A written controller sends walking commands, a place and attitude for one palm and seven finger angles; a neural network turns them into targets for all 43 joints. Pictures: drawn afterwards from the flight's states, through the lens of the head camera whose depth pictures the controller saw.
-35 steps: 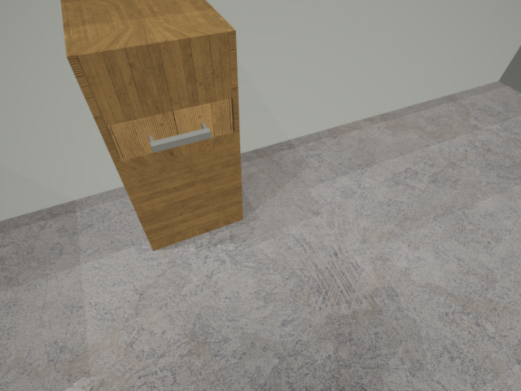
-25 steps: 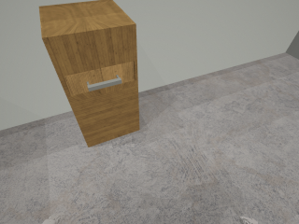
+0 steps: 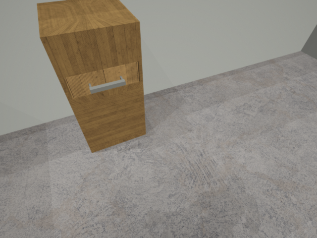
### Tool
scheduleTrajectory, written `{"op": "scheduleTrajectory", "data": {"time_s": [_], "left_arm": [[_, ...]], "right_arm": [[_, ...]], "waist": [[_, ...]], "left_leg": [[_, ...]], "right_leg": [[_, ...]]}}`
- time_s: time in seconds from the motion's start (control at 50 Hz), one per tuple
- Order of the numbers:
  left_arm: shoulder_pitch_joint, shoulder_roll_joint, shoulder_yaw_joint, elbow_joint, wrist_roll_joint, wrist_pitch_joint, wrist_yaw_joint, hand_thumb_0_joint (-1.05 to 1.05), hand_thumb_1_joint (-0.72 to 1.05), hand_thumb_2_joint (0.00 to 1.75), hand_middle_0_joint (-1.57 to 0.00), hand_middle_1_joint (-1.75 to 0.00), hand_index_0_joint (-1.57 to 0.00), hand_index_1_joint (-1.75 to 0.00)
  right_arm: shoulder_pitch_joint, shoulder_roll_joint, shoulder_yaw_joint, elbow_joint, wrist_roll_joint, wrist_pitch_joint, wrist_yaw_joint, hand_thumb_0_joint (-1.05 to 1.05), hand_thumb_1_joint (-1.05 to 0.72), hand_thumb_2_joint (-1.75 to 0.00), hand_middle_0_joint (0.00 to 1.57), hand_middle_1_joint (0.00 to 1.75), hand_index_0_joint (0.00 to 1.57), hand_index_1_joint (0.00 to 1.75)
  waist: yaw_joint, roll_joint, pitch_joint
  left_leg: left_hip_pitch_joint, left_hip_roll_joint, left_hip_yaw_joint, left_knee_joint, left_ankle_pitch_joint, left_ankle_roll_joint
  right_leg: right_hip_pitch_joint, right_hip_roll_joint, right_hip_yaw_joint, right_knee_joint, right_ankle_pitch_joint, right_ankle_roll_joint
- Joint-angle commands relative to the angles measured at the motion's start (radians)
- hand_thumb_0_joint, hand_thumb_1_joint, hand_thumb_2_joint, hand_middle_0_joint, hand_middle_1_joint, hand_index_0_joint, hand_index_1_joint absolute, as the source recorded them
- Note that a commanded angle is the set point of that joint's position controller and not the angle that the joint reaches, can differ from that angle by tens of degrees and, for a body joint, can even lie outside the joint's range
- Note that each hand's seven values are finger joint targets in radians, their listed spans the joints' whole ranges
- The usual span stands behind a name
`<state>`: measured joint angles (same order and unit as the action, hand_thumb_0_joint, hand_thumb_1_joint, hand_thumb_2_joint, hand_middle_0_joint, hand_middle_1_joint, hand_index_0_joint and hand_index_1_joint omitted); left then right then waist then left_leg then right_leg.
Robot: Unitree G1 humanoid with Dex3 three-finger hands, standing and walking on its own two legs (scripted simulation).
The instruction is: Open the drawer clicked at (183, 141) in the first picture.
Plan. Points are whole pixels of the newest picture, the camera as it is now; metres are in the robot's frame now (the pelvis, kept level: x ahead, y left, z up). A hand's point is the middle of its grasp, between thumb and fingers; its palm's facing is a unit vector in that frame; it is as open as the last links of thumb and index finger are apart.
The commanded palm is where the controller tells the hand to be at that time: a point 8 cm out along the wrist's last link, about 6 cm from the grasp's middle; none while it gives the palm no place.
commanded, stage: stand and wait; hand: left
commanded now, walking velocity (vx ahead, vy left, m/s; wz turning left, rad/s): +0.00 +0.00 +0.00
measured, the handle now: (106, 83) +0.87 +0.33 -0.17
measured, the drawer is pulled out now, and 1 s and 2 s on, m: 0.00 0.00 0.00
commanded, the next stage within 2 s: look at it before walking up in 0.30 s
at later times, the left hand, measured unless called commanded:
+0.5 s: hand out of the picture +0.06 +0.24 -0.16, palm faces -0.03 -0.95 -0.32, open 7.4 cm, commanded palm none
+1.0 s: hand out of the picture +0.07 +0.24 -0.16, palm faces -0.02 -0.94 -0.33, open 7.4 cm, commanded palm none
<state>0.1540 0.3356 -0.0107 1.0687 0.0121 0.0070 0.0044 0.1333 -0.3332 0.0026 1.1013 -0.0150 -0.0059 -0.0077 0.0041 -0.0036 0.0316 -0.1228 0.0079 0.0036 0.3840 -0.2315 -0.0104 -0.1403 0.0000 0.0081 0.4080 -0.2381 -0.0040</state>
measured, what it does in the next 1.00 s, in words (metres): stands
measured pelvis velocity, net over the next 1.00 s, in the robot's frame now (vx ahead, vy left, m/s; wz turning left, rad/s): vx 0.00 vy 0.00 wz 0.00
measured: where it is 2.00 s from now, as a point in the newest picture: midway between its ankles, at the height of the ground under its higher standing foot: outside the picture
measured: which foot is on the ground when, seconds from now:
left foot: down 0.00-1.00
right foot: down 0.00-1.00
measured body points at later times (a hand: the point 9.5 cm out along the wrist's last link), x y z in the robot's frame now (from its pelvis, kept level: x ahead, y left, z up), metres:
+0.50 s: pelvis -0.01 +0.00 +0.00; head +0.00 +0.00 +0.45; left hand +0.06 +0.28 -0.13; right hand +0.06 -0.29 -0.14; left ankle -0.01 +0.13 -0.74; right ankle -0.01 -0.12 -0.74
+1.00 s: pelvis +0.00 +0.00 +0.00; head +0.00 +0.00 +0.45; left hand +0.07 +0.29 -0.13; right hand +0.08 -0.29 -0.13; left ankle -0.01 +0.13 -0.74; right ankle -0.01 -0.12 -0.74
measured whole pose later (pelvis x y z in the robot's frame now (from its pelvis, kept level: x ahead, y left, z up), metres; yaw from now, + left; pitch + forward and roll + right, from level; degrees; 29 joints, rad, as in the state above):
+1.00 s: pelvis +0.00 +0.00 +0.00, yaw +0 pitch -1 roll +0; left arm 0.15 0.33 -0.01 1.09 0.01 0.00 0.00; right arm 0.12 -0.32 0.01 1.12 -0.01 -0.02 -0.01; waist 0.01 -0.01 0.02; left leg -0.11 0.01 0.00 0.35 -0.21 -0.01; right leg -0.13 0.00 0.01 0.36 -0.21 0.00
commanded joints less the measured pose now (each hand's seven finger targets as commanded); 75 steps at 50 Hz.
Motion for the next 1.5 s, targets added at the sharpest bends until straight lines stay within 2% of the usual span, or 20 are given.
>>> {"op": "scheduleTrajectory", "data": {"time_s": [0.0,0.18,0.36,0.54,0.64,1.04,1.06,1.1,1.12,1.2,1.22,1.26,1.3,1.32,1.36,1.38,1.4,1.42,1.44,1.48], "left_arm": [[-0.055,0.197,0.043,-0.060,-0.002,-0.031,0.012,0.00,0.90,0.90,-0.20,-0.30,-0.20,-0.30],[-0.057,0.193,0.041,-0.053,0.000,-0.029,0.010,0.00,0.90,0.90,-0.20,-0.30,-0.20,-0.30],[-0.051,0.191,0.042,-0.049,-0.001,-0.035,0.010,0.00,0.90,0.90,-0.20,-0.30,-0.20,-0.30],[-0.041,0.188,0.040,-0.044,-0.002,-0.035,0.010,0.00,0.90,0.90,-0.20,-0.30,-0.20,-0.30],[-0.036,0.187,0.041,-0.042,-0.002,-0.036,0.010,0.00,0.90,0.90,-0.20,-0.30,-0.20,-0.30],[-0.043,0.195,0.043,-0.043,-0.001,-0.034,0.010,0.00,0.90,0.90,-0.20,-0.30,-0.20,-0.30],[-0.044,0.180,0.044,-0.046,0.000,-0.027,0.010,0.00,0.90,0.90,-0.20,-0.30,-0.20,-0.30],[-0.003,0.100,0.035,-0.045,-0.001,-0.003,0.015,0.00,0.90,0.90,-0.20,-0.30,-0.20,-0.30],[0.011,0.091,0.036,-0.051,-0.001,0.006,0.014,0.00,0.90,0.90,-0.20,-0.30,-0.20,-0.30],[0.020,0.087,0.055,-0.102,0.004,0.026,0.005,0.00,0.90,0.90,-0.20,-0.30,-0.20,-0.30],[0.029,0.077,0.058,-0.113,0.004,0.031,0.002,0.00,0.90,0.90,-0.20,-0.30,-0.20,-0.30],[0.032,0.052,0.066,-0.137,0.006,0.041,-0.003,0.00,0.90,0.90,-0.20,-0.30,-0.20,-0.30],[0.047,0.037,0.077,-0.157,0.005,0.046,-0.005,0.00,0.90,0.90,-0.20,-0.30,-0.20,-0.30],[0.074,0.024,0.082,-0.159,0.005,0.047,-0.009,0.00,0.90,0.90,-0.20,-0.30,-0.20,-0.30],[0.162,0.011,0.087,-0.148,0.007,0.039,-0.017,0.00,0.90,0.90,-0.20,-0.30,-0.20,-0.30],[0.202,0.026,0.093,-0.136,0.012,0.031,-0.018,0.00,0.90,0.90,-0.20,-0.30,-0.20,-0.30],[0.236,0.096,0.107,-0.134,0.021,0.015,-0.009,0.00,0.90,0.90,-0.20,-0.30,-0.20,-0.30],[0.232,0.178,0.118,-0.148,0.020,0.006,0.005,0.00,0.90,0.90,-0.20,-0.30,-0.20,-0.30],[0.237,0.159,0.119,-0.158,0.007,0.012,0.015,0.00,0.90,0.90,-0.20,-0.30,-0.20,-0.30],[0.148,0.100,0.118,-0.182,0.006,0.010,0.019,0.00,0.90,0.90,-0.20,-0.30,-0.20,-0.30]], "right_arm": [[-0.057,-0.188,-0.035,-0.061,0.006,-0.025,-0.010,0.00,-0.90,-0.90,0.20,0.30,0.20,0.30],[-0.041,-0.181,-0.032,-0.046,0.005,-0.023,-0.007,0.00,-0.90,-0.90,0.20,0.30,0.20,0.30],[-0.040,-0.183,-0.032,-0.043,0.005,-0.028,-0.008,0.00,-0.90,-0.90,0.20,0.30,0.20,0.30],[-0.042,-0.178,-0.031,-0.039,0.006,-0.025,-0.009,0.00,-0.90,-0.90,0.20,0.30,0.20,0.30],[-0.041,-0.182,-0.032,-0.039,0.006,-0.028,-0.010,0.00,-0.90,-0.90,0.20,0.30,0.20,0.30],[-0.047,-0.193,-0.033,-0.044,0.007,-0.031,-0.013,0.00,-0.90,-0.90,0.20,0.30,0.20,0.30],[-0.036,-0.179,-0.033,-0.044,0.005,-0.029,-0.015,0.00,-0.90,-0.90,0.20,0.30,0.20,0.30],[0.014,-0.088,-0.022,-0.042,0.003,-0.014,-0.019,0.00,-0.90,-0.90,0.20,0.30,0.20,0.30],[0.027,-0.083,-0.024,-0.046,0.004,-0.006,-0.023,0.00,-0.90,-0.90,0.20,0.30,0.20,0.30],[0.045,-0.115,-0.053,-0.097,0.001,0.009,-0.031,0.00,-0.90,-0.90,0.20,0.30,0.20,0.30],[0.039,-0.127,-0.061,-0.110,0.000,0.010,-0.032,0.00,-0.90,-0.90,0.20,0.30,0.20,0.30],[0.042,-0.130,-0.073,-0.132,-0.002,0.006,-0.031,0.00,-0.90,-0.90,0.20,0.30,0.20,0.30],[0.023,-0.120,-0.079,-0.157,-0.004,0.004,-0.032,0.00,-0.90,-0.90,0.20,0.30,0.20,0.30],[-0.013,-0.116,-0.084,-0.172,-0.007,0.004,-0.031,0.00,-0.90,-0.90,0.20,0.30,0.20,0.30],[-0.049,-0.114,-0.091,-0.188,-0.010,0.010,-0.027,0.00,-0.90,-0.90,0.20,0.30,0.20,0.30],[-0.048,-0.106,-0.094,-0.191,-0.005,0.017,-0.024,0.00,-0.90,-0.90,0.20,0.30,0.20,0.30],[-0.020,-0.051,-0.088,-0.203,0.003,0.026,-0.020,0.00,-0.90,-0.90,0.20,0.30,0.20,0.30],[-0.016,0.012,-0.075,-0.240,0.003,0.029,-0.016,0.00,-0.90,-0.90,0.20,0.30,0.20,0.30],[-0.020,-0.016,-0.082,-0.238,0.006,0.036,-0.020,0.00,-0.90,-0.90,0.20,0.30,0.20,0.30],[-0.035,-0.018,-0.085,-0.221,0.003,0.034,-0.014,0.00,-0.90,-0.90,0.20,0.30,0.20,0.30]], "waist": [[0.000,-0.007,-0.061],[-0.002,0.007,-0.032],[-0.001,-0.014,-0.055],[-0.002,-0.002,-0.041],[-0.001,0.011,-0.069],[-0.001,0.007,-0.058],[-0.004,0.012,-0.056],[-0.007,0.009,-0.049],[-0.006,0.015,-0.043],[-0.011,0.061,-0.032],[-0.008,0.102,-0.022],[-0.012,0.190,-0.013],[0.000,0.184,-0.015],[0.024,0.176,-0.014],[0.063,0.153,-0.040],[0.077,0.071,-0.057],[0.086,-0.184,-0.043],[0.066,-0.395,-0.017],[0.072,-0.270,-0.040],[0.038,-0.180,0.001]], "left_leg": [[-0.002,0.106,-0.083,-0.062,0.162,0.038],[-0.026,0.106,-0.090,-0.081,0.096,0.035],[-0.002,0.108,-0.086,-0.073,0.146,0.033],[-0.002,0.108,-0.085,-0.074,0.135,0.031],[0.013,0.111,-0.083,-0.071,0.173,0.032],[0.033,0.119,-0.084,-0.083,0.226,0.033],[0.036,0.123,-0.070,-0.071,0.230,0.030],[0.041,0.128,-0.037,-0.031,0.251,0.019],[0.042,0.133,-0.025,-0.017,0.240,0.017],[0.038,0.197,-0.046,-0.012,0.220,0.053],[0.032,0.233,-0.064,-0.027,0.219,0.077],[0.008,0.329,-0.111,-0.070,0.315,0.159],[-0.028,0.379,-0.103,-0.059,0.376,0.202],[-0.055,0.374,-0.063,-0.032,0.378,0.189],[-0.095,0.321,0.027,0.092,0.296,0.118],[-0.142,0.266,0.077,0.209,0.195,0.071],[-0.254,0.147,0.143,0.444,-0.079,-0.006],[-0.444,0.026,0.104,0.664,-0.369,-0.045],[-0.406,0.050,-0.012,0.738,-0.340,-0.026],[-0.434,0.084,-0.035,0.783,-0.213,-0.024]], "right_leg": [[0.009,-0.116,0.098,-0.068,0.184,-0.027],[-0.015,-0.110,0.106,-0.095,0.087,-0.025],[-0.010,-0.114,0.108,-0.093,0.150,-0.027],[-0.020,-0.113,0.111,-0.100,0.144,-0.026],[0.001,-0.116,0.106,-0.091,0.190,-0.026],[0.012,-0.111,0.096,-0.092,0.229,-0.021],[-0.004,-0.108,0.100,-0.077,0.246,-0.022],[-0.042,-0.102,0.102,-0.032,0.287,-0.010],[-0.065,-0.095,0.107,-0.011,0.291,-0.009],[-0.166,-0.039,0.087,0.130,0.223,-0.001],[-0.202,-0.021,0.069,0.195,0.142,0.005],[-0.259,0.003,0.017,0.413,-0.195,0.020],[-0.260,-0.029,0.036,0.518,-0.293,0.018],[-0.229,-0.049,0.034,0.485,-0.274,0.012],[-0.108,-0.047,-0.014,0.307,-0.136,0.015],[-0.040,-0.033,-0.032,0.174,0.003,0.020],[0.006,-0.162,0.180,-0.039,0.186,-0.002],[-0.001,-0.352,0.528,-0.117,0.440,-0.092],[-0.035,-0.360,0.481,-0.126,0.360,-0.165],[-0.078,-0.270,0.452,-0.142,0.138,-0.150]]}}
